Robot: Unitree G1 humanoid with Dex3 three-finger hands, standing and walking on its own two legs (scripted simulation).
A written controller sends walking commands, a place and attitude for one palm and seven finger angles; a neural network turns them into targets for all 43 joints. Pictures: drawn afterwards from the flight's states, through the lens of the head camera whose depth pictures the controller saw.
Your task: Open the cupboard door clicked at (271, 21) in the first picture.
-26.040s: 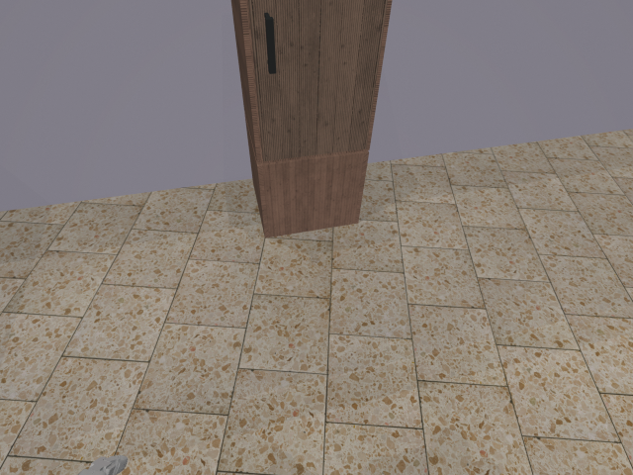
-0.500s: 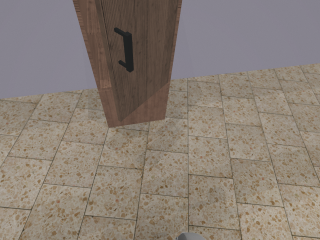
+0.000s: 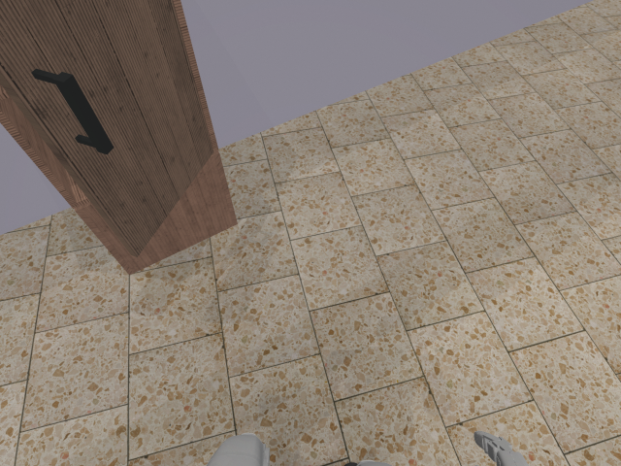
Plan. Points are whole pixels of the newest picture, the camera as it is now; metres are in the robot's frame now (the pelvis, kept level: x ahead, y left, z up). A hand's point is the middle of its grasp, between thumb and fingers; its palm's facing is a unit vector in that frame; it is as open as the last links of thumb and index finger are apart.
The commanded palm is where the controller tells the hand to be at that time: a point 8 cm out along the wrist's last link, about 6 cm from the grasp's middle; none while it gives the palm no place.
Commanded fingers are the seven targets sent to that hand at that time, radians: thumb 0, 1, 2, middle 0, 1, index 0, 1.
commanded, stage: walk to a spot facing it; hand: left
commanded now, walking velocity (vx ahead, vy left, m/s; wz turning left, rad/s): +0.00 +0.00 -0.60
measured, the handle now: (75, 113) +0.58 +0.43 +0.06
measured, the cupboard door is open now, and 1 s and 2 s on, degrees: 38 38 38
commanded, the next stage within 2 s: none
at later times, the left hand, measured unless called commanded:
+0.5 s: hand (204, 444) +0.15 +0.17 -0.16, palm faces -0.27 -0.92 -0.28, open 7.3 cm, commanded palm none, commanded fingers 0.00 0.90 0.90 -0.20 -0.30 -0.20 -0.30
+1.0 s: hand (284, 336) +0.31 +0.07 -0.15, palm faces -0.56 -0.81 -0.17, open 7.4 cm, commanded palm none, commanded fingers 0.00 0.90 0.90 -0.20 -0.30 -0.20 -0.30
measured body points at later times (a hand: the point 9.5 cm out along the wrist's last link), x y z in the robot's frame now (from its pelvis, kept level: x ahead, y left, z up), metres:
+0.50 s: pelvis +0.00 -0.02 -0.01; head +0.05 -0.04 +0.44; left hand +0.16 +0.22 -0.14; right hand -0.02 -0.29 -0.16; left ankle +0.01 +0.14 -0.69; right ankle -0.04 -0.13 -0.74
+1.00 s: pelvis +0.11 -0.04 +0.01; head +0.16 -0.05 +0.46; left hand +0.34 +0.11 -0.14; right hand -0.04 -0.23 -0.13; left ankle +0.13 +0.09 -0.74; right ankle +0.07 -0.19 -0.66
